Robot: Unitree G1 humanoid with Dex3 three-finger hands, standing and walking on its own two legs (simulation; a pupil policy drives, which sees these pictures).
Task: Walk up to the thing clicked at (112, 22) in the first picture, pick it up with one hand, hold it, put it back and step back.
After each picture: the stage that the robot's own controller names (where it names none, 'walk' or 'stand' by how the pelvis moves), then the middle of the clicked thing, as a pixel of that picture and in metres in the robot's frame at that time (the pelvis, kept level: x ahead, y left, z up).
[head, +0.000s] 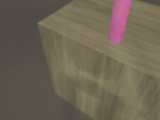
stand; (119, 16) +0.66 -0.15 +0.11
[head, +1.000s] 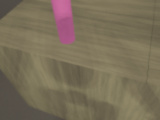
rise first; (63, 15) +0.60 +0.10 +0.14
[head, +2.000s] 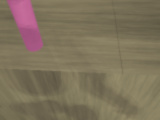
rise first; (26, 20) +0.55 +0.21 +0.16
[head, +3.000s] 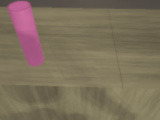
stand; (28, 37) +0.51 +0.21 +0.12
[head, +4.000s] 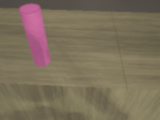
stand; (37, 38) +0.53 +0.19 +0.11
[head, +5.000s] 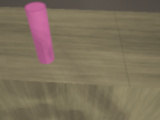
stand; (41, 36) +0.54 +0.17 +0.11
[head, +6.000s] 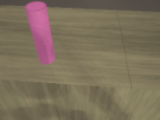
stand; (42, 36) +0.54 +0.17 +0.11
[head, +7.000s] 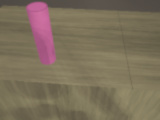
stand; (43, 36) +0.53 +0.17 +0.11
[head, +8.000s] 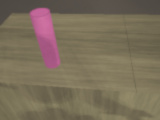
rise first; (47, 41) +0.52 +0.18 +0.11
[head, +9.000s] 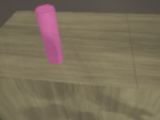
go down; (51, 37) +0.55 +0.17 +0.11
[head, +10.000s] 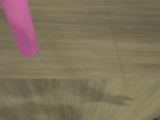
go down; (21, 25) +0.53 +0.17 +0.13
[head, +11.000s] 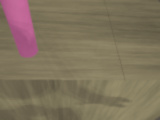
approach; (21, 24) +0.52 +0.17 +0.14
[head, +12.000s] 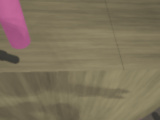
close in; (9, 12) +0.53 +0.19 +0.17
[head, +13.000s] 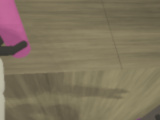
lift; (8, 22) +0.50 +0.18 +0.16
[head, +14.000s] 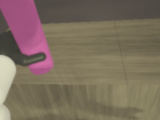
lift; (27, 28) +0.33 +0.14 +0.32
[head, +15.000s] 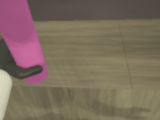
hold; (23, 41) +0.31 +0.15 +0.29
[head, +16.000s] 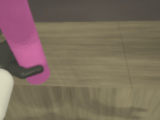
hold; (24, 42) +0.32 +0.15 +0.29
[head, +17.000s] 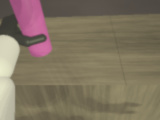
crouch; (29, 13) +0.42 +0.13 +0.31
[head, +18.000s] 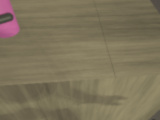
lower; out of the picture +0.51 +0.19 +0.28
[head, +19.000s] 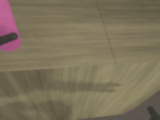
lower; out of the picture +0.52 +0.18 +0.17
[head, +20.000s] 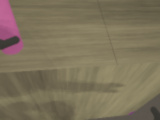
lower; out of the picture +0.51 +0.18 +0.17
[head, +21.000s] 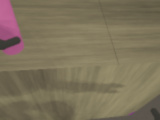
lower; (0, 15) +0.51 +0.18 +0.17
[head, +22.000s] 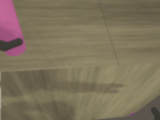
lower; (3, 17) +0.50 +0.17 +0.16
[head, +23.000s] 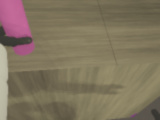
open; (13, 18) +0.51 +0.15 +0.16
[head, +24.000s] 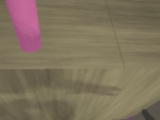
sink last; (24, 14) +0.50 +0.13 +0.16
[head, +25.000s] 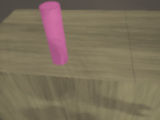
sink last; (55, 36) +0.52 +0.15 +0.14
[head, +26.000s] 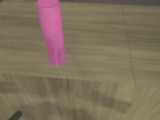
stand; (53, 35) +0.50 +0.13 +0.13
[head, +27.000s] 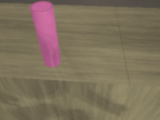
stand; (47, 38) +0.50 +0.14 +0.12
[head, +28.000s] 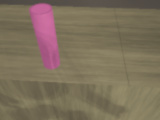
stand; (47, 40) +0.50 +0.15 +0.12
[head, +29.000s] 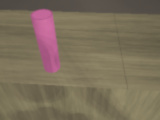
walk; (47, 44) +0.50 +0.14 +0.11
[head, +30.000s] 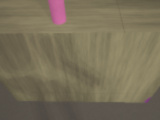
walk; out of the picture +0.73 +0.14 +0.13
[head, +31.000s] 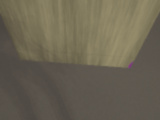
walk; out of the picture +1.11 +0.11 +0.14
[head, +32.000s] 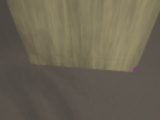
stand; out of the picture +1.20 +0.11 +0.13
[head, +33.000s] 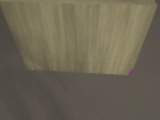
stand; out of the picture +1.18 +0.12 +0.11
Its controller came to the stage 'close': yes
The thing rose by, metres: 0.21
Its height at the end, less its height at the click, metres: +0.00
